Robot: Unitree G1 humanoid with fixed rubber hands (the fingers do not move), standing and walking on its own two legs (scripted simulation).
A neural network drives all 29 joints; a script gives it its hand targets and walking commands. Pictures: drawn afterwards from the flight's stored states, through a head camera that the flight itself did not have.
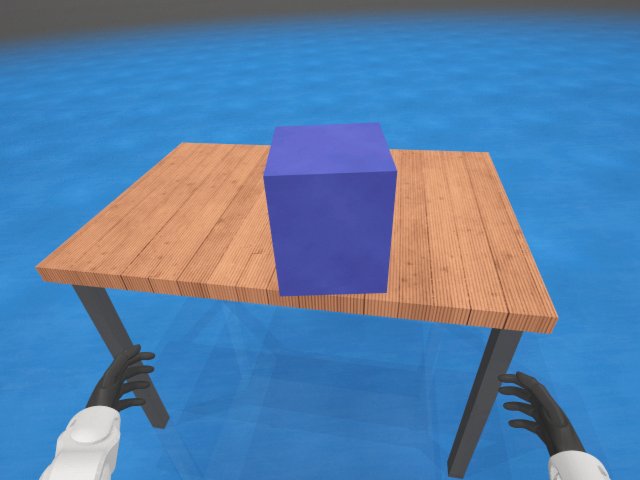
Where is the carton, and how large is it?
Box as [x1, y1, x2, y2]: [263, 122, 396, 295]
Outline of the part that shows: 378,122 275,127 263,178 280,295 386,292 396,169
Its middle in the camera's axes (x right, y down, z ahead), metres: +0.02 -0.06 +0.73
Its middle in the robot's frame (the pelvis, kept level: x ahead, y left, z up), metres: +0.59 +0.02 +0.09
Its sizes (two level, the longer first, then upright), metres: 0.210 0.200 0.250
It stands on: a table, 0.71 m high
